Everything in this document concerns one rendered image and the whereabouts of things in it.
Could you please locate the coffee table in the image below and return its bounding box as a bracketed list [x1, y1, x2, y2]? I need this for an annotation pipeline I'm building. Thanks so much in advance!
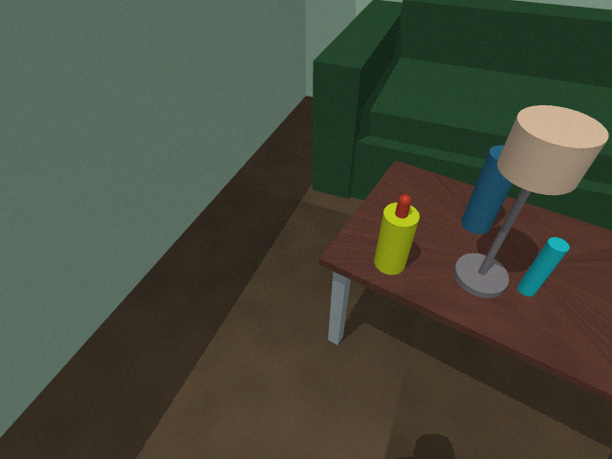
[319, 161, 612, 404]

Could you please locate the desk lamp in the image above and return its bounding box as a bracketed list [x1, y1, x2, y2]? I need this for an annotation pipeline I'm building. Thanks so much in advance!
[453, 105, 609, 298]

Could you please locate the sofa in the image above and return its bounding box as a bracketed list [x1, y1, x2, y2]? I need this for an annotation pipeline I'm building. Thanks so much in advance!
[312, 0, 612, 230]

